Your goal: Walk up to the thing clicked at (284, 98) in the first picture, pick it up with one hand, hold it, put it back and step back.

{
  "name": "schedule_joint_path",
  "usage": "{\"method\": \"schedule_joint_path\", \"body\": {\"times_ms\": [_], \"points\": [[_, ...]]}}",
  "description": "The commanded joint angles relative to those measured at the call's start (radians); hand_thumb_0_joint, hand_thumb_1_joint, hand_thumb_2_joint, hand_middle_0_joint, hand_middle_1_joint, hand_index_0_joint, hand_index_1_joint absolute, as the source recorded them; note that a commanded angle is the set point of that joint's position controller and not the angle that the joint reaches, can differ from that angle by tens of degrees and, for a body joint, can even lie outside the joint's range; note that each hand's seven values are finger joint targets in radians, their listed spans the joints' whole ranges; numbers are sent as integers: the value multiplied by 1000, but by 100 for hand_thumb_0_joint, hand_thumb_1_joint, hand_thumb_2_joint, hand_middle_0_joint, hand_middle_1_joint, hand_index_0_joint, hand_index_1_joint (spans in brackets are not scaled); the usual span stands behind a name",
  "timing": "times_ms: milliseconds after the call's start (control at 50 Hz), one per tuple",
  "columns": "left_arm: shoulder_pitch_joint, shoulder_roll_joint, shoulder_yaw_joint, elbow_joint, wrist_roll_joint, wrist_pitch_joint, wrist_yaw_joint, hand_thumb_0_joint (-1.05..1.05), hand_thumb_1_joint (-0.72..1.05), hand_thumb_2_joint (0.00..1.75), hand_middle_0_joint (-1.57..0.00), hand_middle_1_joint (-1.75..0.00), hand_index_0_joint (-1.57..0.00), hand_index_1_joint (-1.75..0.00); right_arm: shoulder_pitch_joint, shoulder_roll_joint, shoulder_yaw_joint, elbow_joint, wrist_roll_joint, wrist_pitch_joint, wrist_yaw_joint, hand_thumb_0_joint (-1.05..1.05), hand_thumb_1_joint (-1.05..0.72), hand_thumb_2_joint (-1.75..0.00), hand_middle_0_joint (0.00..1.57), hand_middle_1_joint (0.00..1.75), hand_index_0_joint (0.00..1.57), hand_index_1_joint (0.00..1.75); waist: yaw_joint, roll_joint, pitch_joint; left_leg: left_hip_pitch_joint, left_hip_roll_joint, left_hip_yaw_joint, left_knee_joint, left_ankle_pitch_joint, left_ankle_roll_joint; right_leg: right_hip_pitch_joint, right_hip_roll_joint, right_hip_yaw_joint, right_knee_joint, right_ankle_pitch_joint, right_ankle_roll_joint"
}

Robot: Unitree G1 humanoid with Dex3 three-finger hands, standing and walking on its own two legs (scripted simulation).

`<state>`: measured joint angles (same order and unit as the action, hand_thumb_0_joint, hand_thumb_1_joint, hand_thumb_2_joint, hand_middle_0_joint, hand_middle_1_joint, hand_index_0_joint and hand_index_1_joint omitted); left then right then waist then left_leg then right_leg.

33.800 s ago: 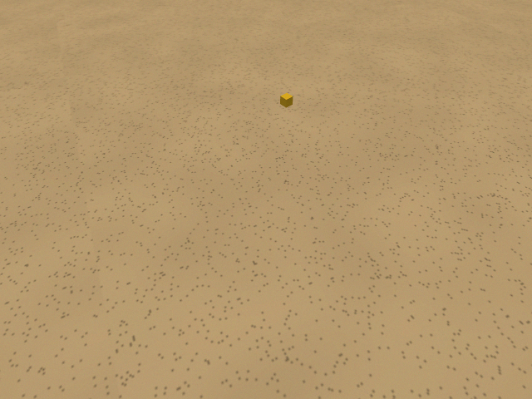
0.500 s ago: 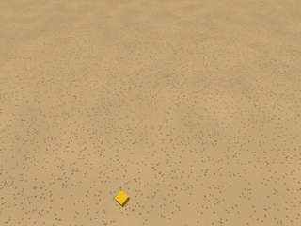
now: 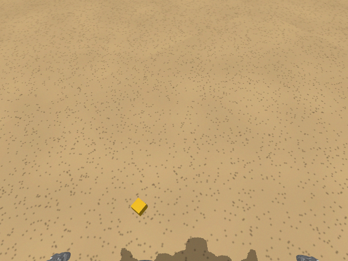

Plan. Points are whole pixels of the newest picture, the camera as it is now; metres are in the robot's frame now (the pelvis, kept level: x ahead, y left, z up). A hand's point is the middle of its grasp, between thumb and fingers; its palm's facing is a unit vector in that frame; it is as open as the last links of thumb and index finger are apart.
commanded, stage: step back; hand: left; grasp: from above
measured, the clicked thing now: (139, 206) +0.44 +0.23 -0.74
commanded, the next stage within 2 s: none
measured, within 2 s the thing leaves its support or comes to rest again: neither
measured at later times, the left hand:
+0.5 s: hand out of the picture +0.06 +0.29 -0.17, palm faces -0.13 -0.92 -0.37, open 7.4 cm
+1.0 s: hand out of the picture -0.05 +0.29 -0.16, palm faces -0.03 -0.93 -0.37, open 7.4 cm
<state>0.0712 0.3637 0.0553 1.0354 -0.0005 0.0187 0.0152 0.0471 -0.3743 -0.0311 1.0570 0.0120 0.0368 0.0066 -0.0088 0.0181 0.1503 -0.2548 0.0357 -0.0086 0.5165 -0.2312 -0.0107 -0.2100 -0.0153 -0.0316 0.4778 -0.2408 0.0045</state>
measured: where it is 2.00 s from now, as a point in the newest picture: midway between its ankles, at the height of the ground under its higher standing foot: outside the picture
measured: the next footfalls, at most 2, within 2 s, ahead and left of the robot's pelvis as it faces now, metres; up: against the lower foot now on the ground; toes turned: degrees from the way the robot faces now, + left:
right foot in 0.56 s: -0.06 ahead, -0.09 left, +0.00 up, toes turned -2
left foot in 0.94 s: -0.15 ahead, +0.14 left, +0.00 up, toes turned -5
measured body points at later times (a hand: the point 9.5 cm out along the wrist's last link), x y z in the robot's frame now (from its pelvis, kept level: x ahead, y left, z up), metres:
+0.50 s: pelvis -0.07 +0.03 -0.01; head +0.01 +0.04 +0.43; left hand +0.06 +0.33 -0.15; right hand -0.01 -0.28 -0.13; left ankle -0.04 +0.13 -0.74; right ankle -0.11 -0.10 -0.70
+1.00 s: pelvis -0.20 +0.04 -0.02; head -0.14 +0.05 +0.42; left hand -0.05 +0.34 -0.14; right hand -0.12 -0.28 -0.13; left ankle -0.19 +0.15 -0.74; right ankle -0.11 -0.09 -0.73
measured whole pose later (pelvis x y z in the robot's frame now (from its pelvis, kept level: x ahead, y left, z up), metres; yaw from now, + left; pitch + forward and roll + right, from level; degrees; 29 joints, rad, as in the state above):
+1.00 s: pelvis -0.20 +0.04 -0.02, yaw -2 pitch -4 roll +2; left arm 0.09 0.39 0.08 0.76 0.02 0.07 0.02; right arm 0.15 -0.37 -0.04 0.89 -0.02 0.03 -0.01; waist 0.02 -0.08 0.22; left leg -0.24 -0.07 -0.01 0.65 -0.35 0.02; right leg -0.43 -0.02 0.05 0.71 -0.28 -0.01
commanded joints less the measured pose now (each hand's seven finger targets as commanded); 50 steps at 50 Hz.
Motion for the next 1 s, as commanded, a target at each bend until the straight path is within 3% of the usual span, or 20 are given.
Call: {"method": "schedule_joint_path", "body": {"times_ms": [0,60,100,120,140,180,280,400,520,540,560,580,600,620,660,700,820,920,960,980], "points": [[-38,293,60,-120,12,-13,16,0,90,90,-20,-30,-20,-30,54,-174,-52,-75,-9,5,-3,0,-90,-90,20,30,20,30,-3,-169,-221,47,-67,14,250,-52,36,-25,-286,253,-97,421,-216],[-122,304,64,-182,30,-6,13,0,90,90,-20,-30,-20,-30,152,-184,-65,-88,-14,12,10,0,-90,-90,20,30,20,30,-46,-241,-203,75,-52,-36,335,-259,61,-146,-320,244,-63,342,-235],[-119,259,53,-197,22,2,13,0,90,90,-20,-30,-20,-30,165,-203,-72,-91,-13,-4,9,0,-90,-90,20,30,20,30,-51,-135,-195,64,-1,-50,111,114,73,-109,-187,132,103,269,-141],[-103,215,42,-209,12,9,15,0,90,90,-20,-30,-20,-30,140,-254,-83,-111,-26,-13,3,0,-90,-90,20,30,20,30,-44,49,-178,32,128,-209,-69,397,108,-125,-40,59,289,140,-64],[-95,178,38,-212,6,16,22,0,90,90,-20,-30,-20,-30,137,-318,-96,-119,-36,-21,-2,0,-90,-90,20,30,20,30,-44,198,-157,115,251,-418,-154,585,166,-270,121,83,438,-243,-37],[-6,178,35,-203,9,30,28,0,90,90,-20,-30,-20,-30,134,-301,-95,-135,-45,-32,-16,0,-90,-90,20,30,20,30,-6,94,-177,177,272,-341,-81,798,199,-307,116,189,605,-390,-45],[50,199,47,-206,8,26,27,0,90,90,-20,-30,-20,-30,52,-239,-80,-209,-44,-37,-43,0,-90,-90,20,30,20,30,23,151,-214,232,188,-218,-17,676,196,-337,111,223,689,-247,-23],[27,204,60,-256,19,10,17,0,90,90,-20,-30,-20,-30,143,-243,-92,-236,-35,-36,-46,0,-90,-90,20,30,20,30,-35,84,-220,286,228,-222,3,610,261,-299,84,170,517,-265,19],[141,177,69,-217,27,-6,7,0,90,90,-20,-30,-20,-30,81,-259,-87,-264,-21,-16,-36,0,-90,-90,20,30,20,30,17,113,-253,137,191,-160,101,393,194,-31,41,56,19,-46,-23],[159,188,75,-206,32,-11,8,0,90,90,-20,-30,-20,-30,70,-244,-79,-266,-14,-13,-33,0,-90,-90,20,30,20,30,28,71,-260,78,160,-131,144,331,160,46,36,73,-64,87,-38],[158,246,89,-215,42,-19,11,0,90,90,-20,-30,-20,-30,61,-215,-70,-275,-5,-13,-30,0,-90,-90,20,30,20,30,27,-34,-266,-77,96,-101,215,184,98,131,-70,250,-33,249,-78],[123,309,105,-232,34,-17,8,0,90,90,-20,-30,-20,-30,55,-173,-55,-283,0,-11,-30,0,-90,-90,20,30,20,30,28,-214,-194,-230,-75,-35,359,-136,32,102,-218,457,-88,300,-182],[72,376,107,-267,41,-15,9,0,90,90,-20,-30,-20,-30,30,-192,-69,-275,-7,-1,-45,0,-90,-90,20,30,20,30,63,-317,-142,-162,-127,-68,592,-430,14,-118,-389,629,-144,346,-344],[44,340,107,-284,39,-18,9,0,90,90,-20,-30,-20,-30,65,-222,-79,-254,-10,0,-44,0,-90,-90,20,30,20,30,38,-255,-91,-122,-93,-139,674,-422,7,-200,-387,621,-146,334,-350],[7,251,91,-303,21,-16,12,0,90,90,-20,-30,-20,-30,118,-218,-69,-222,3,-3,-35,0,-90,-90,20,30,20,30,4,-130,-90,-175,-142,-173,692,-332,15,-96,-240,365,-81,415,-261],[7,216,84,-304,26,-12,15,0,90,90,-20,-30,-20,-30,129,-196,-56,-214,-1,-7,-40,0,-90,-90,20,30,20,30,3,-137,-121,-211,-172,-150,690,-282,0,-23,-171,281,-48,434,-204],[105,216,85,-330,35,0,21,0,90,90,-20,-30,-20,-30,123,-185,-45,-252,-10,-25,-45,0,-90,-90,20,30,20,30,60,-202,-231,-228,-86,-76,340,-301,-24,231,-209,291,24,499,-231],[49,236,72,-355,17,29,5,0,90,90,-20,-30,-20,-30,222,-203,-76,-213,-38,-35,-33,0,-90,-90,20,30,20,30,-3,-164,-237,79,-54,-25,-111,61,27,-6,-147,243,124,249,-127],[46,178,63,-365,10,30,5,0,90,90,-20,-30,-20,-30,159,-350,-105,-239,-63,-35,-25,0,-90,-90,20,30,20,30,-2,210,-181,122,282,-487,-225,107,175,-329,106,100,388,-290,-35],[-15,225,86,-365,28,29,21,0,90,90,-20,-30,-20,-30,135,-405,-116,-260,-56,-33,-20,0,-90,-90,20,30,20,30,-57,238,-147,-91,389,-571,-252,100,303,-243,114,192,604,-432,-13]]}}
